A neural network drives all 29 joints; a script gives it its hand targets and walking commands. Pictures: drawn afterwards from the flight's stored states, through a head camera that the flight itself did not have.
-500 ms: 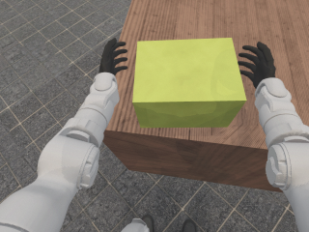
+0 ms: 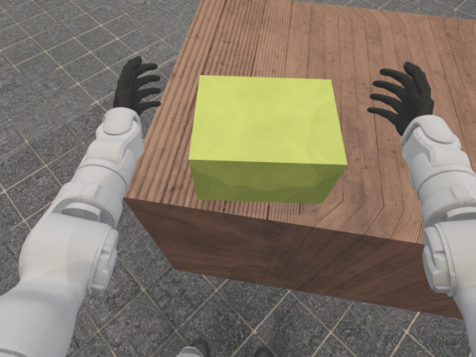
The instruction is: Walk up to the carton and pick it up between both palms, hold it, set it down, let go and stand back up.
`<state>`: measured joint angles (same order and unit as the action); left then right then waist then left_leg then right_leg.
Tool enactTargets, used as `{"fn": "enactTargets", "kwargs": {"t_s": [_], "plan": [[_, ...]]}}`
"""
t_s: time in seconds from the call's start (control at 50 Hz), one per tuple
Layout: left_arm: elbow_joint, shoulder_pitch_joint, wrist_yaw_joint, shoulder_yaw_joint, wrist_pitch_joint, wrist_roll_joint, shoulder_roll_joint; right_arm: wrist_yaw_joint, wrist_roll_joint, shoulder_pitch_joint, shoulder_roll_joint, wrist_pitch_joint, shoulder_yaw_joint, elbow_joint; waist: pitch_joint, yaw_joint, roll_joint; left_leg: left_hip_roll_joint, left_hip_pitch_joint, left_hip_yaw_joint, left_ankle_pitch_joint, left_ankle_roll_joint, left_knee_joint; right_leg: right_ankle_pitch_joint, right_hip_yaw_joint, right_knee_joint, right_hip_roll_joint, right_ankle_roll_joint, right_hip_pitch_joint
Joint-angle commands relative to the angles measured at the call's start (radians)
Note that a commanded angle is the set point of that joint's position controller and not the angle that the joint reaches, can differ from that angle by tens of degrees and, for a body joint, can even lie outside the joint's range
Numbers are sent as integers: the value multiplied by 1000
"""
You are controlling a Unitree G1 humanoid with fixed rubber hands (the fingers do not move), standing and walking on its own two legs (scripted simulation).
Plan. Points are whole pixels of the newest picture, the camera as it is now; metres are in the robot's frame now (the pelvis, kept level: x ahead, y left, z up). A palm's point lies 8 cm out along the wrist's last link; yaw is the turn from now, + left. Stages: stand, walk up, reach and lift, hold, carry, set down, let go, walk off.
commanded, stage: set down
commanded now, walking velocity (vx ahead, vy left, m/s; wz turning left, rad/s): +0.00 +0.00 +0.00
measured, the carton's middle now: (262, 141) +0.53 +0.02 -0.01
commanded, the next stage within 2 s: none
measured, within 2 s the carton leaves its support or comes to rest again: neither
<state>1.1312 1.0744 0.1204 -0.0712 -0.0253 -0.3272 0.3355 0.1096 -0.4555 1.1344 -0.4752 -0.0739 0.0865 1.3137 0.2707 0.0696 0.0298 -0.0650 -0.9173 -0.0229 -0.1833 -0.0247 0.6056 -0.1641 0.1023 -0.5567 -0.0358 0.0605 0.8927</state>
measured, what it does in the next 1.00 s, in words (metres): stands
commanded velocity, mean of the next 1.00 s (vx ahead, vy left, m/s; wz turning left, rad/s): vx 0.00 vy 0.00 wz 0.00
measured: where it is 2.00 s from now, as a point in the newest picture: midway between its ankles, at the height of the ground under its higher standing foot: outside the picture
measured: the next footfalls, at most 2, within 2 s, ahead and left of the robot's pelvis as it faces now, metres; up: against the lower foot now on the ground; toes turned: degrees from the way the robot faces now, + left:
none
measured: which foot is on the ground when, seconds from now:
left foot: down 0.00-1.00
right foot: down 0.00-1.00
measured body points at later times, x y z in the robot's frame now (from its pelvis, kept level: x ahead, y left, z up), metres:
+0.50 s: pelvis +0.00 +0.00 +0.02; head +0.08 +0.00 +0.46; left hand +0.41 +0.22 +0.06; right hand +0.44 -0.24 +0.07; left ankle +0.03 +0.14 -0.71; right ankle +0.03 -0.08 -0.71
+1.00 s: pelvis +0.02 +0.00 +0.03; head +0.07 +0.01 +0.48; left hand +0.34 +0.24 +0.03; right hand +0.36 -0.24 +0.03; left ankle +0.03 +0.14 -0.71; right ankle +0.03 -0.08 -0.71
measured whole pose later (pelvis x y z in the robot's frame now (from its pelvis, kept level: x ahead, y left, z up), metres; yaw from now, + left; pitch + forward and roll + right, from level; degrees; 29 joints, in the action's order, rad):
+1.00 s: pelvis +0.02 +0.00 +0.03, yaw +1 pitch +10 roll +0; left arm 0.61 0.25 0.07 0.06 -0.10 -0.17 0.21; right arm 0.10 -0.38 0.33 -0.36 -0.26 0.03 0.86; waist 0.08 0.03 0.01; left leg -0.04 -0.42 -0.04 -0.19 -0.02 0.44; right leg -0.19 0.09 -0.44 -0.02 0.05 0.42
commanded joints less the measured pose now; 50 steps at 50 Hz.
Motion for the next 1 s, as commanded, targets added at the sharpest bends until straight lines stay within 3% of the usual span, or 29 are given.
{"fn": "enactTargets", "kwargs": {"t_s": [0.0,0.02,0.04,0.06,0.08,0.1,0.16,0.22,0.24,0.3,0.32,0.34,0.36,0.42,0.44,0.48,0.5,0.52,0.54,0.58,0.66,0.7,0.74,0.76,0.8,0.82,0.84,0.9,0.98], "plan": [[-174,505,-25,68,-53,28,217,-36,4,483,-233,-59,-26,-205,930,-7,32,71,268,-31,273,17,-25,519,-102,-46,9,-114,-762],[-162,364,-41,73,-48,56,176,-43,-2,346,-207,-65,0,-174,889,-13,39,70,282,-23,293,16,-47,569,-107,-42,9,-113,-833],[-150,359,-61,100,-53,64,203,-53,-4,361,-207,-71,5,-204,851,-8,72,78,239,-31,267,27,-63,581,-120,-36,22,-126,-878],[-141,399,-69,94,-62,73,204,-62,8,379,-202,-77,-14,-182,818,-24,46,79,202,-27,231,23,-86,562,-120,-31,29,-127,-884],[-155,242,-76,98,-75,95,142,-64,-5,242,-171,-97,25,-178,791,-10,47,76,257,-22,288,18,-98,586,-115,-21,21,-124,-911],[-184,236,-83,111,-85,113,148,-71,2,244,-195,-117,-9,-195,784,-23,34,76,292,-21,314,10,-101,583,-102,-8,14,-123,-886],[-343,292,-56,99,-114,86,151,-68,19,278,-243,-148,-82,-348,875,-44,-36,68,442,-19,381,-26,-72,477,-69,26,-17,-103,-722],[-416,361,-29,88,-103,19,177,-55,52,361,-269,-130,-122,-480,892,-51,25,67,479,-27,306,-9,-61,354,-54,37,-28,-104,-636],[-423,255,-29,92,-98,24,157,-51,51,248,-252,-124,-107,-485,870,-51,44,68,483,-23,297,-3,-65,365,-61,34,-25,-105,-676],[-445,169,-47,128,-85,54,155,-55,54,171,-221,-107,-101,-485,820,-51,64,73,440,-17,275,12,-92,413,-85,29,-8,-111,-781],[-515,98,-49,145,-85,65,147,-56,44,108,-213,-112,-89,-529,843,-39,69,76,438,-17,310,13,-93,452,-95,28,-4,-115,-836],[-510,-6,-58,183,-78,108,134,-56,24,-2,-191,-109,-52,-482,773,-17,62,79,434,-17,325,14,-111,469,-108,34,1,-114,-888],[-479,45,-64,178,-69,113,124,-58,23,68,-182,-105,-60,-475,718,-26,47,76,414,-16,278,15,-129,410,-107,44,2,-112,-854],[-466,-136,-76,213,-77,151,97,-51,-8,-115,-117,-112,9,-476,605,7,72,78,398,-14,232,32,-160,348,-147,67,26,-120,-898],[-512,-112,-74,214,-86,159,103,-49,-6,-99,-134,-118,-17,-480,594,2,37,75,410,-11,217,25,-171,316,-138,75,25,-113,-877],[-561,-102,-63,200,-108,130,100,-48,13,-101,-120,-130,-49,-566,562,-8,49,79,413,-15,158,23,-165,226,-143,86,27,-116,-831],[-518,1,-54,170,-117,108,101,-43,37,-13,-131,-123,-82,-548,522,-22,20,75,399,-14,89,18,-169,123,-132,94,25,-105,-744],[-558,-17,-39,168,-131,97,105,-34,38,-47,-124,-125,-79,-597,539,0,16,74,410,-20,86,18,-154,63,-144,99,28,-101,-723],[-589,-3,-25,138,-140,82,94,-28,38,-48,-128,-127,-96,-620,558,-19,-9,71,427,-13,93,10,-141,45,-143,97,26,-95,-686],[-635,-45,-5,127,-137,66,86,-21,52,-78,-152,-135,-116,-666,601,-24,-14,68,484,-11,126,7,-126,72,-124,86,12,-84,-674],[-521,-61,-25,138,-121,77,96,-25,69,-94,-142,-125,-118,-543,500,-46,13,78,454,-11,116,16,-113,157,-131,67,19,-93,-692],[-615,-231,-29,158,-124,116,64,-24,41,-228,-154,-155,-88,-587,553,-26,-1,75,546,-4,283,6,-109,318,-121,60,0,-90,-772],[-660,-331,-45,185,-102,158,50,-32,31,-322,-159,-178,-87,-566,530,-39,-13,77,609,2,390,-3,-112,465,-112,61,-11,-90,-824],[-624,-350,-56,199,-89,177,43,-34,31,-317,-156,-187,-78,-541,483,-45,-5,79,611,4,392,-2,-116,482,-115,68,-9,-95,-828],[-678,-539,-74,221,-85,222,7,-39,29,-483,-133,-230,-56,-529,425,-41,22,81,621,15,440,2,-147,601,-123,74,-6,-102,-930],[-675,-490,-81,209,-84,218,-1,-40,35,-423,-128,-238,-71,-532,380,-58,14,82,597,16,393,3,-168,573,-122,86,0,-102,-914],[-691,-497,-80,211,-89,214,2,-38,42,-429,-123,-241,-68,-559,352,-49,27,82,589,10,356,8,-179,532,-125,91,1,-105,-912],[-698,-482,-73,172,-128,169,-7,-25,78,-437,-105,-247,-112,-607,266,-66,43,79,577,4,194,13,-206,302,-126,133,10,-91,-821],[-801,-513,-24,120,-176,130,-13,8,81,-503,-112,-266,-141,-733,318,-68,16,70,665,5,214,7,-173,200,-113,145,1,-70,-727]]}}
